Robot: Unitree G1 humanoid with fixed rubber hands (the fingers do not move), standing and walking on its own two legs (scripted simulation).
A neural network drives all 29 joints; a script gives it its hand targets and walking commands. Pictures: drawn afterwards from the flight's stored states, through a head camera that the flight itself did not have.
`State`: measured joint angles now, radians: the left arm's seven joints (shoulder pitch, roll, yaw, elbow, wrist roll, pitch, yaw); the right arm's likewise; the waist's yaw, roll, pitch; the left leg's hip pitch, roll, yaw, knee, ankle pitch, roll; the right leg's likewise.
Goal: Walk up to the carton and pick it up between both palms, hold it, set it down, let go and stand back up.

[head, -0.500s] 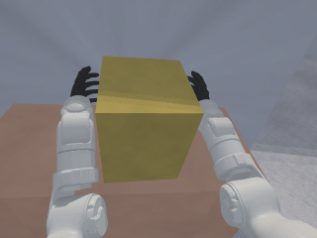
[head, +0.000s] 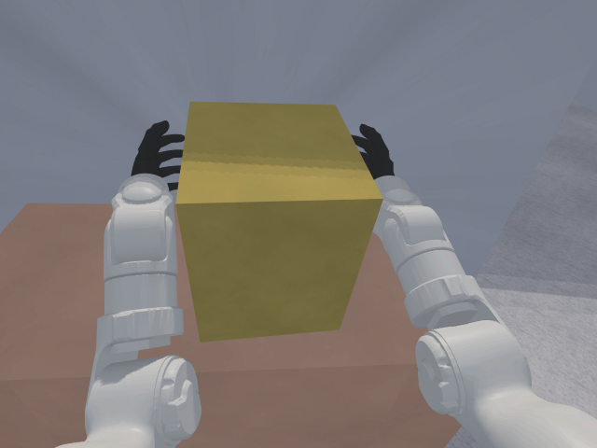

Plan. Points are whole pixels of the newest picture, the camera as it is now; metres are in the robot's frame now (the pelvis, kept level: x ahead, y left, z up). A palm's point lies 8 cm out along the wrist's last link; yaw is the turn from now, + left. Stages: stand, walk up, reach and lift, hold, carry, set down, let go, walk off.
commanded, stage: hold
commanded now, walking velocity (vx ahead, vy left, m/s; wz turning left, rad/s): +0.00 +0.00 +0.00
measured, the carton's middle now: (268, 221) +0.38 +0.01 +0.17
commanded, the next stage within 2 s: none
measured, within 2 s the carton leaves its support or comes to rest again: neither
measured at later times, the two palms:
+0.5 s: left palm (144, 168) +0.36 +0.16 +0.26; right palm (387, 163) +0.37 -0.14 +0.27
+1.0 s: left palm (147, 173) +0.37 +0.15 +0.26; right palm (387, 165) +0.37 -0.14 +0.26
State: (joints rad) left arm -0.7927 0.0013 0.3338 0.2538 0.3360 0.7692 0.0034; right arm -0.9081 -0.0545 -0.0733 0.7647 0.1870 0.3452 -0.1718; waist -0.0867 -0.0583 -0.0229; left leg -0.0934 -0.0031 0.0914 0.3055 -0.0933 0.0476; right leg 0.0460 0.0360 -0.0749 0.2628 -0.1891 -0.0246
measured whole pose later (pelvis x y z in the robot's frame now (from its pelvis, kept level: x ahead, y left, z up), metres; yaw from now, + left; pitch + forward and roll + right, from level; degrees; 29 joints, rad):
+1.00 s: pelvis +0.00 +0.00 +0.00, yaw -1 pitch -7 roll -1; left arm -0.78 0.01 0.34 0.18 0.31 0.87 -0.01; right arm -0.94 -0.09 -0.01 0.68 0.29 0.49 -0.23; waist -0.10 -0.04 -0.07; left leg -0.10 0.00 0.10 0.32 -0.10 0.04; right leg 0.04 0.04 -0.07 0.27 -0.19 -0.02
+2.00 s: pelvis +0.00 +0.00 +0.00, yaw -1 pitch -7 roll -1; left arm -0.79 0.01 0.35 0.19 0.31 0.87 -0.02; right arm -0.95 -0.09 -0.01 0.68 0.29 0.49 -0.23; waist -0.09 -0.04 -0.07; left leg -0.10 0.00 0.10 0.31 -0.10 0.04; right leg 0.04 0.04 -0.06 0.27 -0.19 -0.03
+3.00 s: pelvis +0.00 +0.00 +0.00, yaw -1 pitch -7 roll -1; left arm -0.79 0.02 0.35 0.19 0.31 0.87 -0.02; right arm -0.95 -0.09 -0.01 0.68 0.29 0.50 -0.24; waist -0.09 -0.04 -0.07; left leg -0.10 0.00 0.10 0.31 -0.10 0.04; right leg 0.03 0.04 -0.06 0.27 -0.19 -0.03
